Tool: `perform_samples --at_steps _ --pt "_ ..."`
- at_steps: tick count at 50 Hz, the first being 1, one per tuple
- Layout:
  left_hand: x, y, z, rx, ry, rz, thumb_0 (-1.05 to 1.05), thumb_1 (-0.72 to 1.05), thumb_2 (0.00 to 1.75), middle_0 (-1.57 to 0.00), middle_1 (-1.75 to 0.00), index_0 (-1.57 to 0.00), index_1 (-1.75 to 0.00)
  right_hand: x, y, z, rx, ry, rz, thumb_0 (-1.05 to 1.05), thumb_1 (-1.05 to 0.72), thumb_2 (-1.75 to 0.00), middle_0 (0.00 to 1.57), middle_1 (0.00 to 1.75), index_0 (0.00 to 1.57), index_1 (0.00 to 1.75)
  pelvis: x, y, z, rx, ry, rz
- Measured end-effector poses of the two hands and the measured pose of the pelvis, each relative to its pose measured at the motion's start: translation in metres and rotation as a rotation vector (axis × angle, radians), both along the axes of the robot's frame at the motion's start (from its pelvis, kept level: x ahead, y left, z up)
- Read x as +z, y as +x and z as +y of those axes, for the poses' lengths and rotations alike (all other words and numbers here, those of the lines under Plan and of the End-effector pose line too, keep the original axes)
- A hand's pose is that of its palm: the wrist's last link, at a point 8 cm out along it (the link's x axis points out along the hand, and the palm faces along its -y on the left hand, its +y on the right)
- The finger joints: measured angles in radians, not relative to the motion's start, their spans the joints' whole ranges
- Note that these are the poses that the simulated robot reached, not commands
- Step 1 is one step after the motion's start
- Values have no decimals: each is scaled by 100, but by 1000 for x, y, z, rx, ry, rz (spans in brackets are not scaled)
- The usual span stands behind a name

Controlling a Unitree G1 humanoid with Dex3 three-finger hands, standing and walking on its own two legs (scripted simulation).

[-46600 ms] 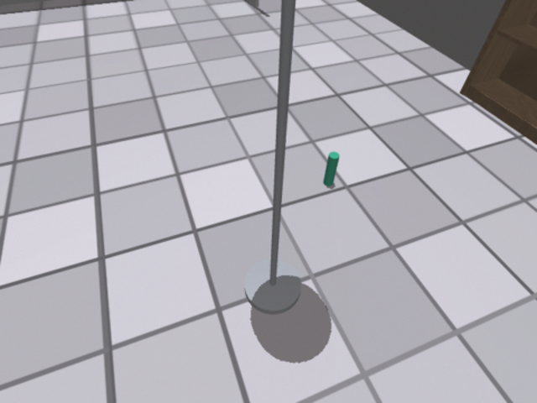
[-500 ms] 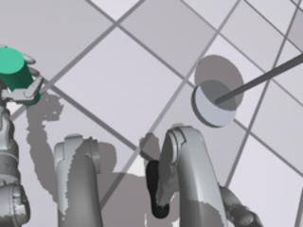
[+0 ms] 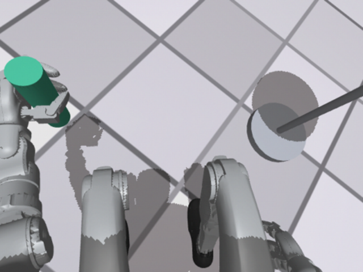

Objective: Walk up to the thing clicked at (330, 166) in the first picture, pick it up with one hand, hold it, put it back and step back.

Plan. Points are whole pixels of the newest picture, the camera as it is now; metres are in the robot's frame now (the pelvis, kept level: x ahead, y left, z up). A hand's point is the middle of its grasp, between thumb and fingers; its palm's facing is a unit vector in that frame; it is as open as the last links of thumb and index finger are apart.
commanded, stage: settle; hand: left
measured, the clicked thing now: (44, 98) +0.46 +0.25 -0.05
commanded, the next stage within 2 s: lift in 0.52 s
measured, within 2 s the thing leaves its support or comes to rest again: neither
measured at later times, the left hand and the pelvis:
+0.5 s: hand (45, 89) +0.46 +0.23 +0.00, palm faces +0.13 -0.99 -0.05, open 7.0 cm; pelvis +0.00 +0.00 +0.02, yaw +2 degrees
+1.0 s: hand (38, 81) +0.45 +0.23 +0.04, palm faces +0.11 -0.99 -0.03, open 7.0 cm; pelvis +0.00 +0.00 +0.05, yaw +2 degrees
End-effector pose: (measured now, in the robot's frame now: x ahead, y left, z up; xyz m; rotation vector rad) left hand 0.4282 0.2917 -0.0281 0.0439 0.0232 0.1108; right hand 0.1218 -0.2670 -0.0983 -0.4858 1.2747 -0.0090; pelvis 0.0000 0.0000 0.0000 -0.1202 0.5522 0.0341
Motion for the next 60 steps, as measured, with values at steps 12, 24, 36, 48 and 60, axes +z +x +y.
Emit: perform_samples --at_steps 12,24,36,48,60 --pt "16 -3 -2 6 1 10 0 -3 110 -91 -103 -90 -105 7 1 2 -8 17 -17 0 -90 -90 21 30 20 30 12 -1 -1 7 16 10" --pt "27 -1 -6 17 -1 9 0 -3 110 -91 -103 -90 -105 11 -7 3 -27 29 -6 0 -90 -90 21 30 20 30 19 -1 -2 12 26 14" --pt "34 0 -11 19 -5 14 0 -3 110 -91 -104 -90 -105 14 -15 1 -42 30 4 0 -90 -90 21 30 20 30 24 -2 -2 13 32 15" --pt "63 -7 -12 -1 -17 -8 0 -3 110 -91 -104 -90 -105 30 -7 3 -69 43 -33 0 -92 -90 21 30 20 30 43 1 -2 15 38 23" --pt "120 -24 -11 7 -11 3 0 -3 110 -90 -105 -90 -106 76 24 11 -83 69 -129 0 -91 -90 21 30 20 30 90 8 -1 20 43 30"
